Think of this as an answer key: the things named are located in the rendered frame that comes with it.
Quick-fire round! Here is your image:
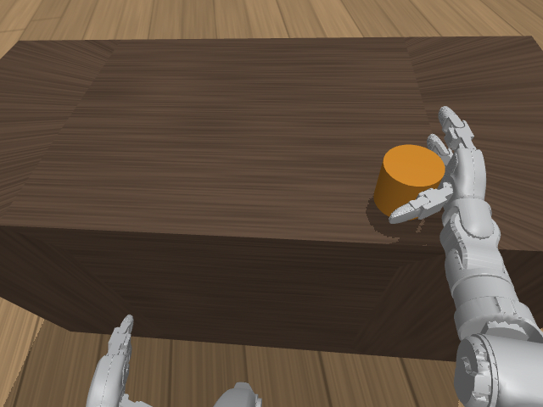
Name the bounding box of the can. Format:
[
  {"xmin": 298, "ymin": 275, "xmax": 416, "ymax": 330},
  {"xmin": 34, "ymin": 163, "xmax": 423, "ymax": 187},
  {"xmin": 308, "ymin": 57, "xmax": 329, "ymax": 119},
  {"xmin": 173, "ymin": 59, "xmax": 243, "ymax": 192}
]
[{"xmin": 373, "ymin": 145, "xmax": 445, "ymax": 220}]

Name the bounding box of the left robot hand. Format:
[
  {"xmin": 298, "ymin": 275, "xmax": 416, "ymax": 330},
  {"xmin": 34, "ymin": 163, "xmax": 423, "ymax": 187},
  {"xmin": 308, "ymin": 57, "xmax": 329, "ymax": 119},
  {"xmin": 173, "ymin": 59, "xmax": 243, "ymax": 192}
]
[{"xmin": 86, "ymin": 315, "xmax": 153, "ymax": 407}]

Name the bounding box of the right robot arm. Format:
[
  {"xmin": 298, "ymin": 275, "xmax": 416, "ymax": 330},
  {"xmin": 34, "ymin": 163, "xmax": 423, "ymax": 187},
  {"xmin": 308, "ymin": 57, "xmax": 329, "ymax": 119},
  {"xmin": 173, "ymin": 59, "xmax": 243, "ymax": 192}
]
[{"xmin": 439, "ymin": 198, "xmax": 543, "ymax": 407}]

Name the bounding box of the right robot hand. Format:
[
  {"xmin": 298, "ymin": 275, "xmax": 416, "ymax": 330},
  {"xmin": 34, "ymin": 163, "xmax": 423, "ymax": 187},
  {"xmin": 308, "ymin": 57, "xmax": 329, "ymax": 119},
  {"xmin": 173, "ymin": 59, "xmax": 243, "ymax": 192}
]
[{"xmin": 389, "ymin": 106, "xmax": 486, "ymax": 224}]

